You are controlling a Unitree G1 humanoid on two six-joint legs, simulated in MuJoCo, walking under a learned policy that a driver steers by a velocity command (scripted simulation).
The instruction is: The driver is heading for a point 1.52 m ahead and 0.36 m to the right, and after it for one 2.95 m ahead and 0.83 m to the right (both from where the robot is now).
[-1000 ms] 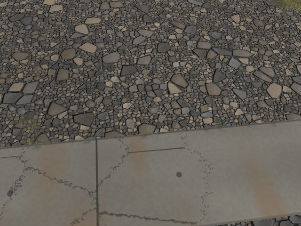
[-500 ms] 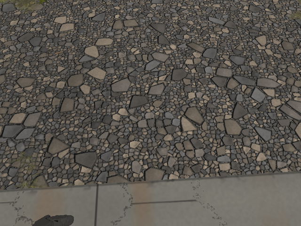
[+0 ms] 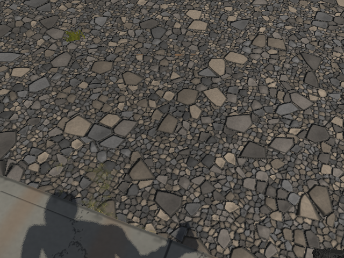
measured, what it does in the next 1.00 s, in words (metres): walks ahead: right foot, then right foot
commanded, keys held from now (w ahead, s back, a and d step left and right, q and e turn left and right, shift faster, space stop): q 0.24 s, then e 0.76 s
